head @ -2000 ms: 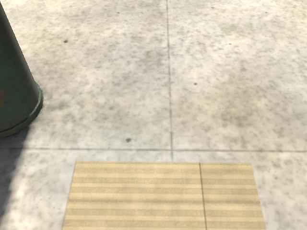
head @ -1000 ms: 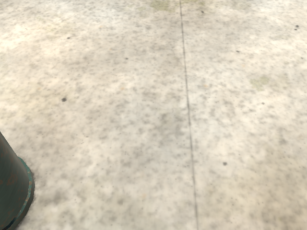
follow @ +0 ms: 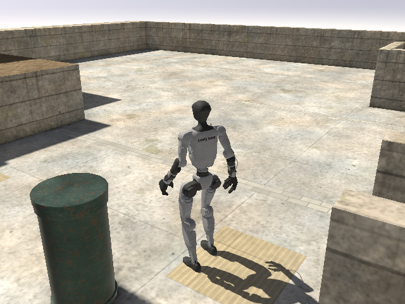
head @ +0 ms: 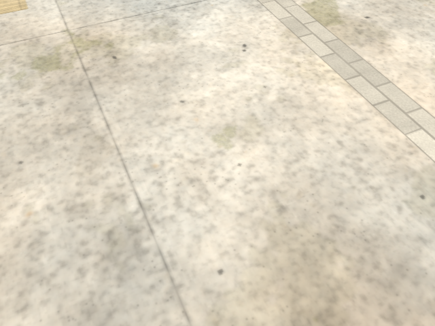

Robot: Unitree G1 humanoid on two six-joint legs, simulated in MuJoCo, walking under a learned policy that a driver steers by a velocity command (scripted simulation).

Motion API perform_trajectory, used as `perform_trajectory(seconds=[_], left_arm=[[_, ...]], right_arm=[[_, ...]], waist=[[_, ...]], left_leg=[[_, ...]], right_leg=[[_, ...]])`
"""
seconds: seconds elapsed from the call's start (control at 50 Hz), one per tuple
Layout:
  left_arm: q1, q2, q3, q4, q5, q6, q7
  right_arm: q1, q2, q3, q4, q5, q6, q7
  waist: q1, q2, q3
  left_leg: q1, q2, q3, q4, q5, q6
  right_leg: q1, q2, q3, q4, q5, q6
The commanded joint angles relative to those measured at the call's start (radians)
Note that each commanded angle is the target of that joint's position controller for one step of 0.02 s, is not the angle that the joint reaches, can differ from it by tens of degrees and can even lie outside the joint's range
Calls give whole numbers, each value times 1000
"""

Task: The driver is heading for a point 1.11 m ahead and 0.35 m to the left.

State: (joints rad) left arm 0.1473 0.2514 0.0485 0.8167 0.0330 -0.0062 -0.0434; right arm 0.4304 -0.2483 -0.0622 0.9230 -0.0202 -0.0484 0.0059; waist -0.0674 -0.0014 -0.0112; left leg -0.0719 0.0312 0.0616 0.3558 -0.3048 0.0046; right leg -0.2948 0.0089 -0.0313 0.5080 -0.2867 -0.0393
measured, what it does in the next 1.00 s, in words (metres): walks ahead: right foot, then left foot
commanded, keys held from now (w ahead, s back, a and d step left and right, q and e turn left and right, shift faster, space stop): w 0.56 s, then no key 0.24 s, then q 0.20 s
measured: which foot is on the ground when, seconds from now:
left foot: down 0.00-0.02, up 0.04-0.48, down 0.50-0.98, up 1.00-1.00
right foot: up 0.00-0.00, down 0.02-0.50, up 0.52-0.96, down 0.98-1.00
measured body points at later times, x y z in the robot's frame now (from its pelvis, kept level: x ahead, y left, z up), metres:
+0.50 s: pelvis +0.24 +0.00 -0.02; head +0.27 +0.01 +0.42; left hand +0.16 +0.25 -0.17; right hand +0.44 -0.23 -0.12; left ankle +0.37 +0.08 -0.75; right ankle +0.03 -0.10 -0.74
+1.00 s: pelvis +0.43 +0.00 -0.01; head +0.45 -0.02 +0.44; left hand +0.53 +0.24 -0.14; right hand +0.44 -0.25 -0.17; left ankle +0.37 +0.08 -0.74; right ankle +0.50 -0.09 -0.75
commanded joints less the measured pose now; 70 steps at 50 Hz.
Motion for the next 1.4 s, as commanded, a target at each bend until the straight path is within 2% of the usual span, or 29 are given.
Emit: perform_trajectory(seconds=[0.02, 0.04, 0.06, 0.08, 0.12, 0.14, 0.28, 0.4, 0.44, 0.48, 0.5, 0.52, 0.54, 0.56, 0.6, 0.66, 0.74, 0.86, 0.94, 0.96, 0.98, 1.0, 1.02, 1.04, 1.1, 1.22, 1.34, 1.38, 1.4], left_arm=[[258, 127, 34, 35, 11, -46, 29], [383, 268, 66, 44, 16, -51, 43], [363, 258, 66, 55, -1, -46, 49], [262, 193, 44, 32, -4, -45, 45], [165, 111, 19, 14, -11, -55, 40], [159, 93, 12, 19, -15, -62, 41], [270, 85, 4, 99, -22, -85, 42], [316, 119, 6, 150, -19, -89, 52], [296, 136, 8, 159, -14, -88, 58], [281, 147, 11, 166, -8, -78, 60], [303, 115, -1, 149, -14, -77, 57], [439, -11, -24, 135, -48, -76, 44], [355, 104, 5, 142, -20, -77, 47], [267, 117, 13, 109, -20, -79, 43], [229, 70, 5, 113, -14, -74, 41], [289, 21, -3, 140, 4, -36, 38], [201, 11, -9, 123, -1, -19, 38], [58, 15, -20, 101, -13, -19, 59], [100, 44, -7, 109, -18, -33, 84], [151, 61, -1, 121, -12, -44, 91], [215, 134, 18, 123, 2, -57, 100], [228, 204, 35, 107, -9, -47, 100], [225, 172, 33, 98, -32, -30, 97], [188, 121, 21, 79, -30, -23, 97], [54, 65, 5, 44, -11, -11, 116], [59, 105, 17, 36, -4, -9, 108], [43, 168, 42, 21, 2, 11, 79], [41, 175, 50, 23, -4, 23, 75], [82, 142, 49, 33, -2, 35, 67]], right_arm=[[-79, -99, -15, -61, 8, -12, 3], [-105, -1, 14, -126, 16, -21, 10], [-156, -112, -15, -121, -8, -14, 2], [-161, -129, -24, -113, -7, -12, 11], [-135, -101, -20, -89, -1, -13, 31], [-121, -95, -19, -78, -13, -6, 35], [-323, -48, -1, -145, -16, 10, 44], [-453, -50, 12, -198, -7, 9, 40], [-384, -68, 4, -180, -8, 5, 27], [-121, -110, -19, -93, -14, -8, 6], [44, -178, -38, -56, -37, -16, -9], [88, -286, -62, -51, -48, -17, -8], [9, -228, -52, -59, 0, -7, 1], [-112, -178, -37, -75, 8, -7, 1], [-184, -87, -9, -69, 6, -26, 2], [-142, -54, 8, -23, 8, -52, 2], [-124, -76, 14, 9, 7, -50, -1], [-54, -78, 23, 60, 6, -21, -10], [-90, -102, 7, 52, 7, 5, -22], [-103, -99, 4, 46, 14, 8, -24], [-91, -65, 11, 18, 21, 5, -26], [-7, 13, 21, 12, 29, 12, -32], [-8, -53, -1, 22, 16, 36, -40], [-57, -85, -16, 20, 0, 51, -37], [-118, -54, -25, -2, -7, 82, -18], [-167, -30, -17, -51, -3, 122, -4], [-209, -62, -18, -124, 7, 123, 23], [-143, -69, -21, -116, 6, 109, 22], [-127, -117, -32, -116, -3, 96, 15]], waist=[[182, -28, -31], [219, -303, -108], [215, -196, -15], [153, -100, 69], [92, -96, 99], [77, -107, 97], [86, -83, 123], [94, -69, 144], [53, -74, 100], [-60, -49, -49], [-109, 22, -164], [-37, 274, -302], [-39, 132, -256], [11, 93, -87], [62, 33, 27], [113, 43, 10], [121, 78, 17], [60, 95, 10], [81, 96, 37], [105, 61, 29], [104, -50, -49], [74, -238, -110], [105, -220, -168], [90, -109, -106], [39, -110, 7], [53, -126, -28], [68, -136, -44], [32, -75, -40], [30, 87, -1]], left_leg=[[-347, 107, -63, 175, 83, 124], [-598, -28, 66, 500, -167, 69], [-697, -30, -20, 662, -244, 81], [-701, 30, -77, 708, -160, 96], [-635, 65, -79, 664, -19, 82], [-608, 70, -67, 655, 20, 66], [-653, 63, -9, 503, 199, 1], [-502, 12, 22, 257, 263, 63], [-389, -31, 36, 225, 197, 99], [-74, -85, 53, 152, 169, 141], [183, 84, -130, 130, 46, 185], [438, 395, -666, 18, -87, 328], [344, 363, -791, -102, -150, 316], [191, 333, -602, -108, -145, 285], [-25, 254, -369, -135, 290, 240], [-123, 207, -180, -117, 785, 224], [-119, 153, -61, -115, 896, 208], [-61, 146, -78, -46, 870, 193], [-41, 155, -192, 79, 723, 181], [-84, 130, -202, 143, 621, 149], [-165, 69, -167, 290, 424, 111], [-326, -97, -44, 531, -188, 74], [-398, -124, -37, 729, -407, 62], [-421, -81, -78, 815, -350, 53], [-405, -27, -80, 793, -173, 4], [-355, -12, -33, 599, -126, -21], [-224, -15, 26, 372, -125, 28], [-86, -35, 18, 166, -4, 60], [-57, 48, -155, -35, 0, 87]], right_leg=[[461, -71, 108, -173, -40, -55], [637, -370, 541, -307, -288, -154], [507, -418, 664, -357, -319, -218], [425, -355, 542, -344, -300, -202], [323, -254, 366, -382, -109, -147], [303, -221, 306, -392, -14, -135], [281, -181, 139, -392, 428, -162], [322, -219, 103, -379, 587, -142], [371, -225, 79, -268, 840, -120], [333, -179, 31, 69, 962, -89], [144, -133, 4, 360, 665, -76], [-205, 67, -22, 761, -119, -32], [-296, 56, 117, 842, -191, -55], [-336, -9, 108, 830, -96, -64], [-245, -64, 88, 726, -22, -53], [-117, -57, 60, 648, -36, -14], [-151, -56, 15, 446, 73, 15], [-83, -26, -16, 191, 171, 22], [-18, -5, 4, 12, 127, 1], [81, -34, 27, -95, 267, -8], [238, -194, 157, -98, 563, -40], [372, -421, 343, -83, 953, -175], [349, -467, 395, -111, 871, -275], [273, -416, 332, -155, 699, -267], [96, -292, 145, -231, 437, -185], [88, -297, 36, -235, 289, -187], [66, -350, 3, -187, 162, -153], [-13, -328, -61, -80, 98, -68], [-97, -253, -139, 95, -35, 8]])
Velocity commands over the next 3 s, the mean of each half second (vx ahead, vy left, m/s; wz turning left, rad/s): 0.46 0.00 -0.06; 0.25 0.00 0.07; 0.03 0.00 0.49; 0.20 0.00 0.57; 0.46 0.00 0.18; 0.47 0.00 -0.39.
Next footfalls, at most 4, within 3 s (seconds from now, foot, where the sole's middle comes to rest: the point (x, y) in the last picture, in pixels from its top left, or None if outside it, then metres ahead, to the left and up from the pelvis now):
0.02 right None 0.06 -0.10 -0.78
0.50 left None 0.41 0.08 -0.78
0.98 right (245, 316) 0.54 -0.09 -0.78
1.40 left None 0.43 0.11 -0.78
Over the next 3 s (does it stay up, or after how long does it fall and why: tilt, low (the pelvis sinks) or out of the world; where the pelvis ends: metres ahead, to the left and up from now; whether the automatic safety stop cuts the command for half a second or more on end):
stays up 0.87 0.37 -0.02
